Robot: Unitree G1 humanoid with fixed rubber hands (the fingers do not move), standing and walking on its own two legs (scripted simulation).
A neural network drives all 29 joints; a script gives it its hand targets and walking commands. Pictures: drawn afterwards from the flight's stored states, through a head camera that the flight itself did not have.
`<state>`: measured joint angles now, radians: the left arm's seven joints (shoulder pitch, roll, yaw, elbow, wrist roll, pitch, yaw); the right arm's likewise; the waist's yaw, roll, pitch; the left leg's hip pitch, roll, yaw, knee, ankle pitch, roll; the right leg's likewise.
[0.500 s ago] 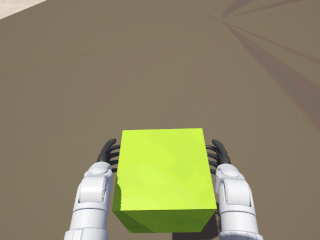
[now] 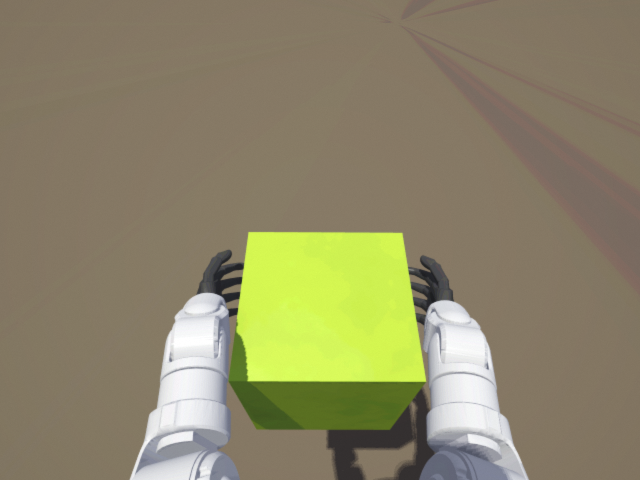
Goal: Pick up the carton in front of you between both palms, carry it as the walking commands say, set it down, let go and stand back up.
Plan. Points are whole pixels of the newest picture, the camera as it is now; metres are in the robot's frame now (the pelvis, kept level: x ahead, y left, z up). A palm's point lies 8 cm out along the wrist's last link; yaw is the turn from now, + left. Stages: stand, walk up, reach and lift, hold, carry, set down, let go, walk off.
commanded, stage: set down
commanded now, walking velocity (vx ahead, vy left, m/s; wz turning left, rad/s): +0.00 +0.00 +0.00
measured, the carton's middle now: (324, 338) +0.33 +0.01 -0.04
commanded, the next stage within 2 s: none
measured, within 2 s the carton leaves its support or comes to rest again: neither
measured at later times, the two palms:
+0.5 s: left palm (235, 357) +0.35 +0.15 -0.17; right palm (403, 352) +0.38 -0.14 -0.16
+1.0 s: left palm (231, 373) +0.38 +0.18 -0.30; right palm (373, 358) +0.44 -0.11 -0.29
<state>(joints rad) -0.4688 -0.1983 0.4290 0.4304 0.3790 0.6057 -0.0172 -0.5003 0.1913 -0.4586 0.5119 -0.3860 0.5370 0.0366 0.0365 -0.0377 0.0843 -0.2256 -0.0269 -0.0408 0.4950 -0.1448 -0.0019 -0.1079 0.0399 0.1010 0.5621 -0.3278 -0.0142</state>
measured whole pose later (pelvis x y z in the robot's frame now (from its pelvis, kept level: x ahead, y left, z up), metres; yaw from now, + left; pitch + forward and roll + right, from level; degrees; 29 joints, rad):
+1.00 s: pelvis -0.04 -0.01 -0.20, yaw -4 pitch +44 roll -1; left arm -0.79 -0.10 0.52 0.59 0.22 0.18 0.07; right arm -0.95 -0.02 -0.32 0.81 -0.18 0.15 -0.06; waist 0.11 -0.05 -0.18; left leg -1.86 -0.07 -0.10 1.46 -0.37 -0.06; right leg -1.75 0.17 0.08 1.56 -0.58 0.02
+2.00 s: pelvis -0.07 -0.01 -0.36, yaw -5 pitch +46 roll +3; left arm -1.15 0.03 0.63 0.77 0.13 0.22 0.07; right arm -1.55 -0.21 -0.07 1.21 -0.11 0.20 -0.12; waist 0.22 -0.06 0.14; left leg -2.32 -0.04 -0.07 1.94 -0.42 -0.10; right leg -2.26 0.24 0.06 2.08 -0.62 0.03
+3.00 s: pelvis -0.08 -0.02 -0.39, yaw -4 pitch +39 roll +5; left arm -1.28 0.18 0.52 1.16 -0.03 -0.01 0.06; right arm -1.54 -0.34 0.14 1.24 0.07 0.08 -0.08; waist 0.24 -0.02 0.33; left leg -2.30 0.02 -0.02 2.04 -0.42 -0.08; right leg -2.26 0.14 0.01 2.21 -0.62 -0.03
